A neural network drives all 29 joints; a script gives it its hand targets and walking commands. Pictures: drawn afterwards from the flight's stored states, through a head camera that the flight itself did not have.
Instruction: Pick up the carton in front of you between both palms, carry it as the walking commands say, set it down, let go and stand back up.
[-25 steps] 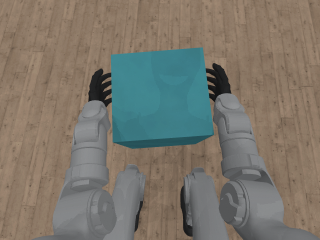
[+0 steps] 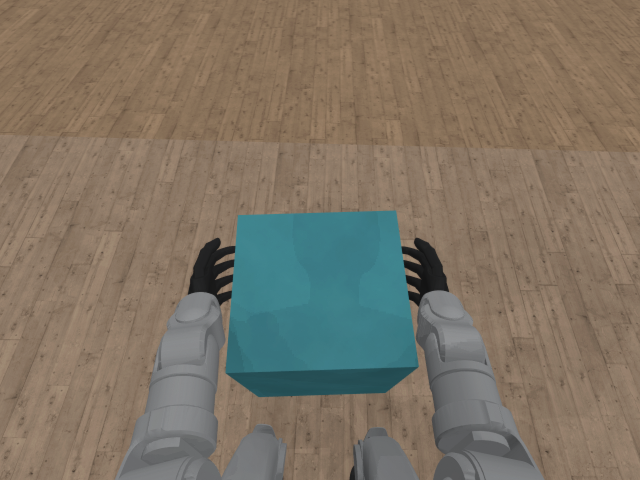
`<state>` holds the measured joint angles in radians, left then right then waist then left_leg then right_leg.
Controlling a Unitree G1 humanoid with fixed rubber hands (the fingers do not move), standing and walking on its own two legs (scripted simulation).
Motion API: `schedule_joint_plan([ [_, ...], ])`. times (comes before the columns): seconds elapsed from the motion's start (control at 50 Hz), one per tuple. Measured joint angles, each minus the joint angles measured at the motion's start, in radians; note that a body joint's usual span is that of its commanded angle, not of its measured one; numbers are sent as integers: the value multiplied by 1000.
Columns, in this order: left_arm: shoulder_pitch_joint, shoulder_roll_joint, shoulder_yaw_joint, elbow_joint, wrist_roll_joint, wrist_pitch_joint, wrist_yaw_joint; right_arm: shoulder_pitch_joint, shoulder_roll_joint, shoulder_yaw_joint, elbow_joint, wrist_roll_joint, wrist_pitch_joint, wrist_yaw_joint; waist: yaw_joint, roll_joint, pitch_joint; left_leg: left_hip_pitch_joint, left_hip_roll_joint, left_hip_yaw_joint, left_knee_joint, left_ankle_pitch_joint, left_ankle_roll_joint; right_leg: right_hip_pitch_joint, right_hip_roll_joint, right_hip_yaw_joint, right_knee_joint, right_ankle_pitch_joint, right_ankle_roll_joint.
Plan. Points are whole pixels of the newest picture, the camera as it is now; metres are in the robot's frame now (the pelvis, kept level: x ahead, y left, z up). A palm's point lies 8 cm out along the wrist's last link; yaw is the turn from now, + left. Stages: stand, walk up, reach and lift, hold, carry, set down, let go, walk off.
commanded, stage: reach and lift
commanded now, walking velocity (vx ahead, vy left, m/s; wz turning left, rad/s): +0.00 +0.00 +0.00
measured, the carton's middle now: (319, 314) +0.37 +0.01 -0.10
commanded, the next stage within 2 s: hold in 1.50 s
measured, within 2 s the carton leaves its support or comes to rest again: neither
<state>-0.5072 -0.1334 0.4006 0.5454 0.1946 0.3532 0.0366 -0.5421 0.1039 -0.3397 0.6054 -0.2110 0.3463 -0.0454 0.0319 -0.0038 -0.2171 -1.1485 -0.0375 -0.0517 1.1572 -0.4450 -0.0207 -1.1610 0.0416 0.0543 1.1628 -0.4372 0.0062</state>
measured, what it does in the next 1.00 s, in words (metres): rises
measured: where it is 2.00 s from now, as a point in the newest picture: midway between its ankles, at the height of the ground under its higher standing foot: outside the picture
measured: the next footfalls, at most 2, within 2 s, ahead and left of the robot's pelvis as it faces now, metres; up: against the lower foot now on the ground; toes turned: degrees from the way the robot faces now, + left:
none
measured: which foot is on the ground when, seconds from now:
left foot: down 0.00-1.00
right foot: down 0.00-1.00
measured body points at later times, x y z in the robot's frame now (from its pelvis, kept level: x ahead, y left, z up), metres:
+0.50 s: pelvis +0.04 +0.00 +0.10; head +0.02 +0.00 +0.55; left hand +0.34 +0.16 +0.11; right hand +0.34 -0.15 +0.11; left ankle +0.05 +0.13 -0.64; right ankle +0.05 -0.12 -0.64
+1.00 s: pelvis +0.03 +0.01 +0.11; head +0.01 +0.01 +0.55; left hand +0.34 +0.16 +0.13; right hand +0.34 -0.15 +0.13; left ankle +0.05 +0.13 -0.64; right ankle +0.05 -0.12 -0.64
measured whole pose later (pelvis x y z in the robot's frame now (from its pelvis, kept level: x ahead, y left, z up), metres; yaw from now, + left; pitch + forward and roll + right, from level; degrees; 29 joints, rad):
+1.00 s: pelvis +0.03 +0.01 +0.11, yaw +0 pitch -5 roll +0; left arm -0.35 -0.18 0.32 0.37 0.31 0.61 -0.02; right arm -0.34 0.17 -0.32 0.37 -0.32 0.61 0.01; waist 0.00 0.00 0.03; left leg -0.16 -0.02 -0.06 0.45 -0.21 0.00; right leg -0.16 0.02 0.06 0.44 -0.20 0.01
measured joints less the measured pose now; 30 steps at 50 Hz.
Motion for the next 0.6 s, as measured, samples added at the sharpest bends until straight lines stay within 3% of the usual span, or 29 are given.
schedule_joint_plan([
  [0.26,159,-16,-64,-60,13,47,-14,183,37,40,-92,-5,47,1,-13,5,64,451,8,-8,-334,88,7,453,-10,2,-334,85,-3],
  [0.48,235,-21,-129,-156,38,174,-24,277,48,81,-215,-21,182,11,-30,9,133,825,16,-17,-596,175,13,835,-17,0,-607,176,-3],
  [0.6,203,-29,-108,-140,88,237,-42,246,56,52,-202,-69,246,35,-35,7,171,940,17,-15,-665,205,16,950,-20,3,-679,207,-2],
])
